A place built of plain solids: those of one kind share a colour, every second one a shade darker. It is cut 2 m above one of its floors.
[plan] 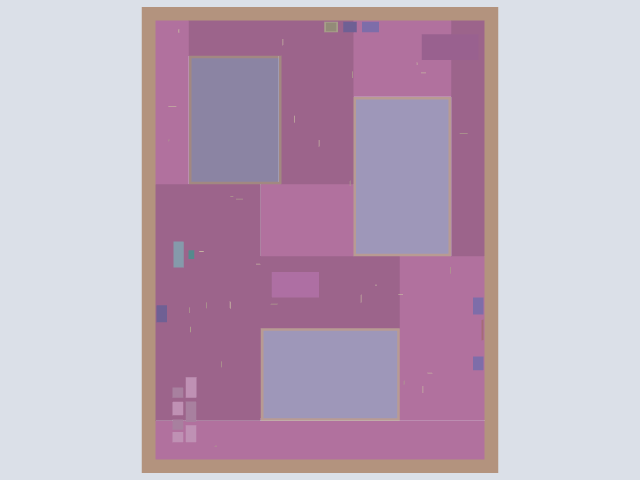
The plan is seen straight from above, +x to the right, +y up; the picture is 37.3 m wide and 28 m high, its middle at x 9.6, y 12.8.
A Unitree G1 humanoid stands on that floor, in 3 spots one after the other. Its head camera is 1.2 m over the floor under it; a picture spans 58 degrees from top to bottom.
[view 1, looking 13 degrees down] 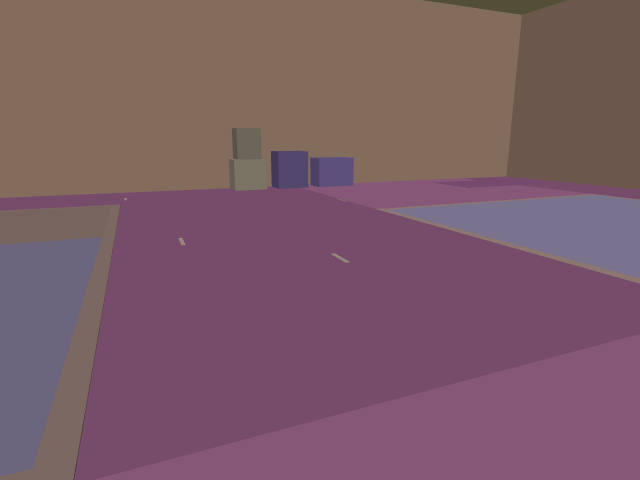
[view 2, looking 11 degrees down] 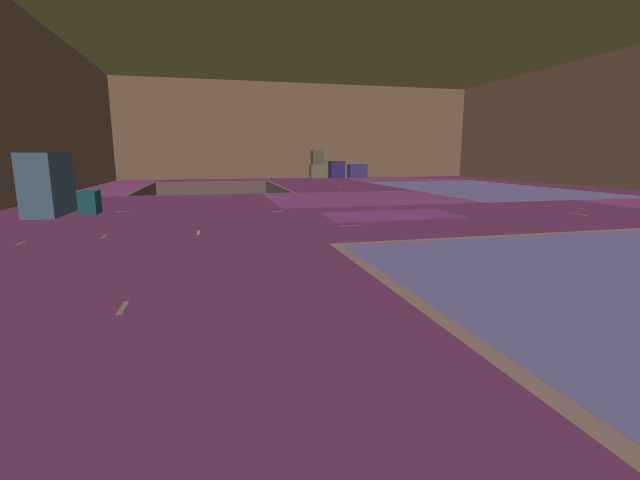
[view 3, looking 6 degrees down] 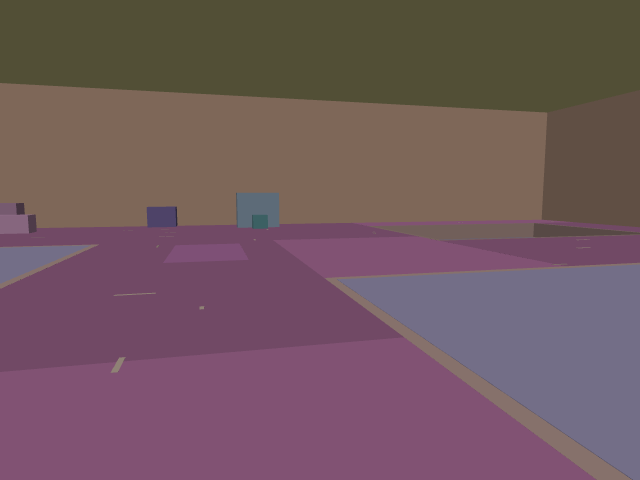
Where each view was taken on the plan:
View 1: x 7.65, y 14.50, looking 67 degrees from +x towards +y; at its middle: floor_deck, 5.33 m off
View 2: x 4.60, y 1.95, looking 76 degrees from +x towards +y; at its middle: floor_deck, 6.29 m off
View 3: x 17.52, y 10.30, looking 166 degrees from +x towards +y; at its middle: floor_deck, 11.49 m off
